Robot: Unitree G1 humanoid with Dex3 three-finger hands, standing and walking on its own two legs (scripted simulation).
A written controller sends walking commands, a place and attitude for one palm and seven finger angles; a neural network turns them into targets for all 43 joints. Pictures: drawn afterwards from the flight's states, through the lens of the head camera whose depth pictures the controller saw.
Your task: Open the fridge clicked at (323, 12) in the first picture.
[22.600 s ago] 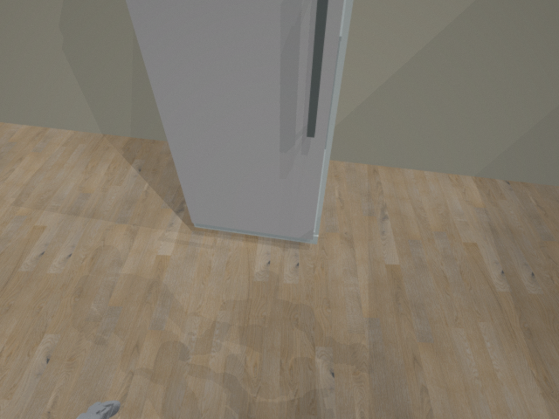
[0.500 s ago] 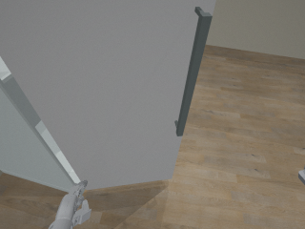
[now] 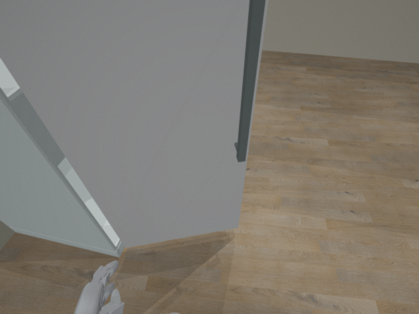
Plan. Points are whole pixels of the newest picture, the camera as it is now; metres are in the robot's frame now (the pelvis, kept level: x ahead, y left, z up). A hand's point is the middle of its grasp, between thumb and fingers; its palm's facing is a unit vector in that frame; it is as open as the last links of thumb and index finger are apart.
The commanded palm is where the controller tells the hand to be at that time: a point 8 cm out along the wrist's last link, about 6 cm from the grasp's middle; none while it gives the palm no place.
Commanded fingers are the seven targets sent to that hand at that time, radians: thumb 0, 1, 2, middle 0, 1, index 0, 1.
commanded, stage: step back with the hand held close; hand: right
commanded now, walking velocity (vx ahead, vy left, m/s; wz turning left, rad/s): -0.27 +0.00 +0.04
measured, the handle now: (244, 91) +0.58 -0.05 +0.13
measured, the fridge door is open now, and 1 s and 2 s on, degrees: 67 67 67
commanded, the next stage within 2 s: stop stepping back and stand still in 0.60 s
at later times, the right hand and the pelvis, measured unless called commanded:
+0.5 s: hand out of the picture +0.13 -0.26 +0.19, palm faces +0.50 +0.76 -0.41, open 7.4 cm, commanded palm +0.08 -0.28 +0.20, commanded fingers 0.00 -0.90 -0.90 0.20 0.30 0.20 0.30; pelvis -0.07 +0.01 +0.01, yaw +2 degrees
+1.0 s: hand out of the picture +0.02 -0.23 +0.19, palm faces +0.46 +0.78 -0.42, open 7.4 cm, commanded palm -0.02 -0.26 +0.20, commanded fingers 0.00 -0.90 -0.90 0.20 0.30 0.20 0.30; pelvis -0.17 +0.03 +0.02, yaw +3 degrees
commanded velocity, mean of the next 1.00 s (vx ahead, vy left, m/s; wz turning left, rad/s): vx -0.19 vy -0.02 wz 0.03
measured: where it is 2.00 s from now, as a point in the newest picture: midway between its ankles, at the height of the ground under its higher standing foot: outside the picture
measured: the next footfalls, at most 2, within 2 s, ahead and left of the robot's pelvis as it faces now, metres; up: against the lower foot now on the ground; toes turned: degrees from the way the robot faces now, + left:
left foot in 0.52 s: -0.14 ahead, +0.13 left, +0.00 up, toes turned -4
right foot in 1.08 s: -0.14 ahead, -0.10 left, +0.00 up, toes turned +0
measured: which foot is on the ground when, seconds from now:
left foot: down 0.00-0.26, up 0.28-0.50, down 0.52-1.00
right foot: down 0.00-0.84, up 0.86-1.00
